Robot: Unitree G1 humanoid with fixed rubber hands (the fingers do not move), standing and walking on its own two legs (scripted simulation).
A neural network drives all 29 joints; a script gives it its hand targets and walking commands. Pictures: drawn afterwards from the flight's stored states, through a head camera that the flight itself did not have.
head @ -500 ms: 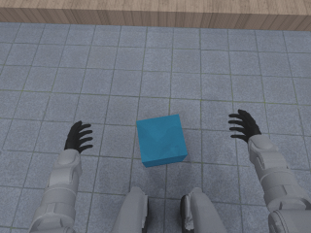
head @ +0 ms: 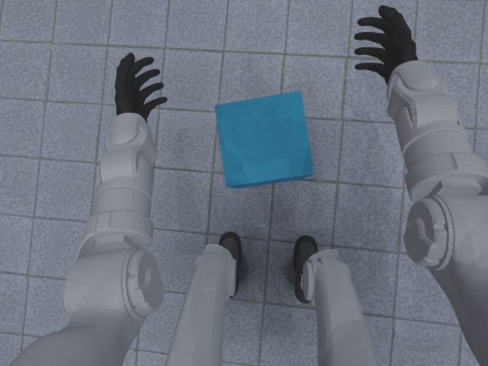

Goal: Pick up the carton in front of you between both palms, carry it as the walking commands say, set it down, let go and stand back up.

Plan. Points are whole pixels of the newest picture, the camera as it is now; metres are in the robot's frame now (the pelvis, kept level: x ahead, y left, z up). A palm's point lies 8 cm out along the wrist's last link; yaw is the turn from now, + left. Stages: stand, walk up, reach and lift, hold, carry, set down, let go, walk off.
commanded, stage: reach and lift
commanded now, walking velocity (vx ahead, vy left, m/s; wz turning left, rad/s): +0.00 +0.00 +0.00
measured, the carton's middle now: (263, 147) +0.49 +0.03 -0.51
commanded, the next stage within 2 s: none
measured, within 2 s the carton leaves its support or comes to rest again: leaves its support in 1.62 s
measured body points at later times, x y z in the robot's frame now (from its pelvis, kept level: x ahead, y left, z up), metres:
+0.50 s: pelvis -0.02 +0.00 -0.19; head +0.32 -0.01 +0.09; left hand +0.47 +0.22 -0.35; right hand +0.53 -0.16 -0.36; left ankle +0.09 +0.13 -0.60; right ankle +0.08 -0.11 -0.60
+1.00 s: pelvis -0.03 +0.01 -0.27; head +0.33 +0.00 -0.02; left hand +0.48 +0.22 -0.45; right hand +0.53 -0.14 -0.46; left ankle +0.09 +0.13 -0.60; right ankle +0.08 -0.11 -0.60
